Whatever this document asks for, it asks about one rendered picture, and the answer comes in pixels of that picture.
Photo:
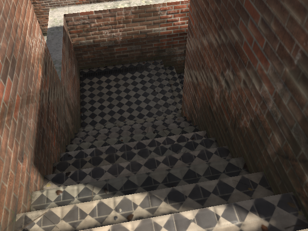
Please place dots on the stairs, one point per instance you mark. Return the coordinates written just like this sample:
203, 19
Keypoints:
176, 83
159, 173

